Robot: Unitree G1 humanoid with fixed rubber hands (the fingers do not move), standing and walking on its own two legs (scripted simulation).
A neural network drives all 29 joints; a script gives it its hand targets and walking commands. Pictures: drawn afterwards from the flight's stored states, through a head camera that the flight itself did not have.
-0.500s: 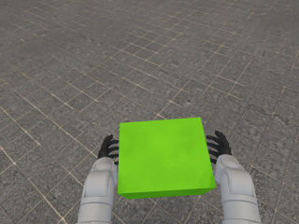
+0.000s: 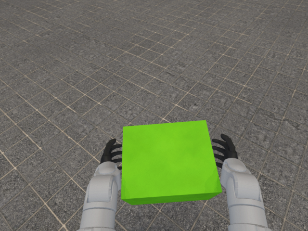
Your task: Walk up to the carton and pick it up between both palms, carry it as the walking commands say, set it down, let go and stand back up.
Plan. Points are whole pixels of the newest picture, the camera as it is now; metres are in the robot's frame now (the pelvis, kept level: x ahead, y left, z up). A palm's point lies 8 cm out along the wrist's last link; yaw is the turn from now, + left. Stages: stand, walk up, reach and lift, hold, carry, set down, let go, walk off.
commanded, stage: carry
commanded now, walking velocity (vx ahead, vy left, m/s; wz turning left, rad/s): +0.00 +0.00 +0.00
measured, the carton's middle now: (167, 164) +0.31 +0.00 -0.06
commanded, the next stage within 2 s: hold in 1.72 s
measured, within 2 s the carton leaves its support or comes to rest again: neither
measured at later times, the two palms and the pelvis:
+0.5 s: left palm (111, 169) +0.26 +0.15 +0.02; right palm (234, 165) +0.28 -0.17 +0.02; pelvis -0.01 -0.01 +0.00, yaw +0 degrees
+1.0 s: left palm (114, 173) +0.25 +0.14 +0.02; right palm (239, 169) +0.27 -0.18 +0.02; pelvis -0.02 -0.02 +0.00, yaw +0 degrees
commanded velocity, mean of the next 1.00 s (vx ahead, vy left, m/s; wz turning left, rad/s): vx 0.00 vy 0.00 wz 0.00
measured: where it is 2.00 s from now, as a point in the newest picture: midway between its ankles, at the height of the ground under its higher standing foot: outside the picture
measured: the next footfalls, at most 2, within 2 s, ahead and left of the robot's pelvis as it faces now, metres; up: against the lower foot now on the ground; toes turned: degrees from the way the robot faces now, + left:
none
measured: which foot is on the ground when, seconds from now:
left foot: down 0.00-1.00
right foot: down 0.00-1.00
